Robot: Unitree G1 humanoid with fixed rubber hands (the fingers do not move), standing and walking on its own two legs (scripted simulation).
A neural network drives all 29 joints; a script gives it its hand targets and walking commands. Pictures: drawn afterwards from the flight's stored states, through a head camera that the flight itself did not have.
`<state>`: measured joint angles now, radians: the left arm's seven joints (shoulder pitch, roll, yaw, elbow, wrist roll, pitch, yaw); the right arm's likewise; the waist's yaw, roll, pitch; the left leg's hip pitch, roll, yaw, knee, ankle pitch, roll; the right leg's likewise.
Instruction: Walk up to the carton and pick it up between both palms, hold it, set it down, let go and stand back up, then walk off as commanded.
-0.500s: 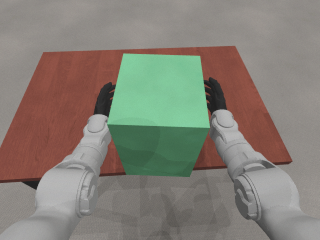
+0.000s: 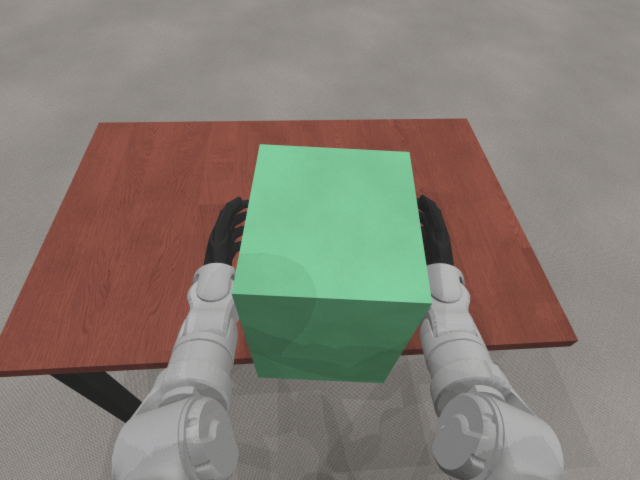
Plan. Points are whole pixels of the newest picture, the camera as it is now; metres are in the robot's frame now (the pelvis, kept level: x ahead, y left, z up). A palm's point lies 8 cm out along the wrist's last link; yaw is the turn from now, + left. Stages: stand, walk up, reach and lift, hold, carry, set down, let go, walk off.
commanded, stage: reach and lift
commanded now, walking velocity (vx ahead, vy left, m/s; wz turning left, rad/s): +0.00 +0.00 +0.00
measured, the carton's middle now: (327, 274) +0.39 +0.02 +0.02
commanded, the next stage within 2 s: none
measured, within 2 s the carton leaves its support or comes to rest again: leaves its support in 1.20 s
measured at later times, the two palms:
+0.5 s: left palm (222, 261) +0.39 +0.16 +0.04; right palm (434, 258) +0.40 -0.12 +0.05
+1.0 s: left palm (223, 262) +0.38 +0.16 +0.04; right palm (436, 260) +0.40 -0.12 +0.05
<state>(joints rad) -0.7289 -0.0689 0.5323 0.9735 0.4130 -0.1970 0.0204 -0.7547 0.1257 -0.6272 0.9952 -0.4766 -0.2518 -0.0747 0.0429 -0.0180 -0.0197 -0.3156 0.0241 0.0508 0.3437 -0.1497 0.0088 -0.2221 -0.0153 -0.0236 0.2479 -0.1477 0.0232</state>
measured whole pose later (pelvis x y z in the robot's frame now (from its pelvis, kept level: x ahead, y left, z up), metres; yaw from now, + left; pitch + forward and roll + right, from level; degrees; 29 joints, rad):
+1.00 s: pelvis +0.00 -0.01 +0.00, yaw +0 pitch +7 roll -1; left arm -0.72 -0.08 0.54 0.89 0.44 -0.12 -0.02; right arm -0.74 0.15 -0.62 0.96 -0.46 -0.25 -0.09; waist 0.06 -0.05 0.00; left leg -0.30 0.03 0.05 0.29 -0.11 0.00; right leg -0.22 -0.01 -0.03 0.23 -0.13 0.01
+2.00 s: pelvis -0.01 -0.01 +0.00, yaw +1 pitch -4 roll -1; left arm -0.66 -0.07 0.33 0.55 0.36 0.32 0.01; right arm -0.73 0.05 -0.24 0.87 -0.03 -0.01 -0.15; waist -0.01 -0.08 0.03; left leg -0.10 0.02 0.03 0.31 -0.14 0.00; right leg -0.01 -0.01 -0.04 0.24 -0.16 0.02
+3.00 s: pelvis -0.02 -0.02 +0.00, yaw +2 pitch -7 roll +0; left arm -0.70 -0.04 0.32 0.30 0.35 0.65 -0.02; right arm -0.81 -0.01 -0.08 0.75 0.15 0.24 -0.20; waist -0.08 -0.06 0.02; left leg -0.05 0.02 0.02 0.30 -0.12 -0.01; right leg 0.03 -0.02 -0.06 0.26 -0.17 0.01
